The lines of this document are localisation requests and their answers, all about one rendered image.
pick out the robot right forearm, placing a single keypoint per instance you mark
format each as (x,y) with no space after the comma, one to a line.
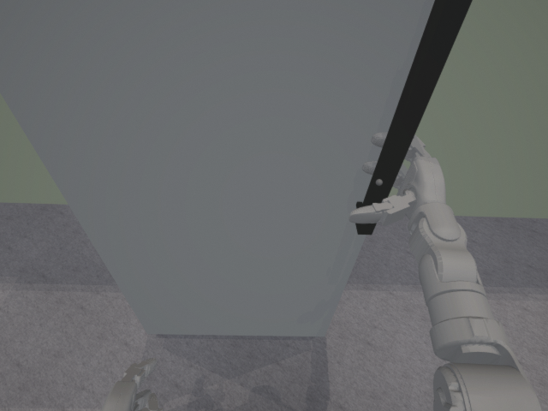
(463,327)

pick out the robot right hand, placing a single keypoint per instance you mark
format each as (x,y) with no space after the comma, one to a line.
(424,179)

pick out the fridge door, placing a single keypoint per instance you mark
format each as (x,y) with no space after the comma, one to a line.
(212,150)

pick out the robot left hand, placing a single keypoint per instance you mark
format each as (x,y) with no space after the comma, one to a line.
(123,394)

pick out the robot right upper arm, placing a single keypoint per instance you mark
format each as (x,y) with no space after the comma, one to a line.
(481,387)

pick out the handle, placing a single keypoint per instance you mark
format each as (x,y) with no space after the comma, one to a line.
(441,30)

